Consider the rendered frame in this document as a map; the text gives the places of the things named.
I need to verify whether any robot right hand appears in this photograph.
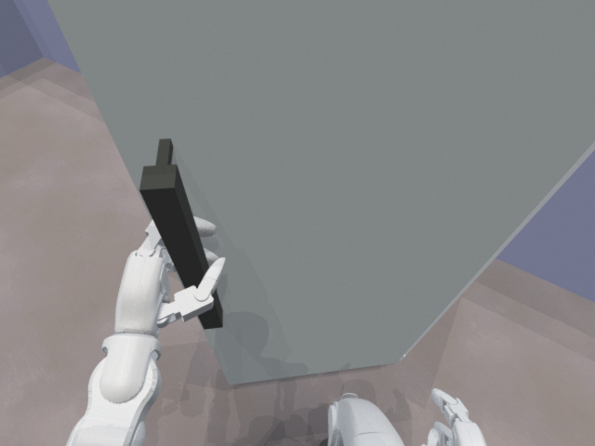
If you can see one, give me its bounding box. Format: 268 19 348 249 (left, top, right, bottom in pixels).
421 388 487 446

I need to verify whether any handle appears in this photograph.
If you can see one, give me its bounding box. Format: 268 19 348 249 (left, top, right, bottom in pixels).
139 138 223 329

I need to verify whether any fridge door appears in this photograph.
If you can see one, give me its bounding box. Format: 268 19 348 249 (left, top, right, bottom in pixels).
47 0 595 385

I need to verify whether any right robot thigh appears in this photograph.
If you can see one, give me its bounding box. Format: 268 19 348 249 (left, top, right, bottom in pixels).
328 398 404 446

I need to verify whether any robot left hand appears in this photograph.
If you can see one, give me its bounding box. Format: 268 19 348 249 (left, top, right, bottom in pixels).
114 216 226 339

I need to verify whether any robot left forearm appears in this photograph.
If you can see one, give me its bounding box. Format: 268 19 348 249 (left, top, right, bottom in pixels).
66 333 163 446

